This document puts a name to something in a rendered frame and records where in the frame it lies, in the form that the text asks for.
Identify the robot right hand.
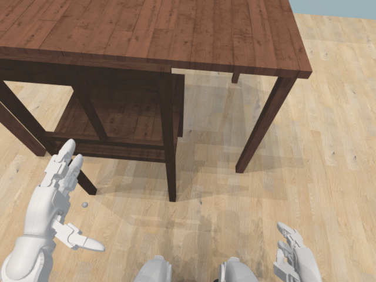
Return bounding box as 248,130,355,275
273,222,322,282

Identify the left robot thigh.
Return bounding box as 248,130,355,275
133,259,172,282

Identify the left robot forearm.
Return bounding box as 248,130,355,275
0,235,56,282

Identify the robot left hand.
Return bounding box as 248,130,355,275
23,139,105,252

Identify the chair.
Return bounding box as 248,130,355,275
0,51,185,202

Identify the table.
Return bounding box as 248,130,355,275
0,0,313,173

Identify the robot right shin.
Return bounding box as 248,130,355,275
228,257,240,262

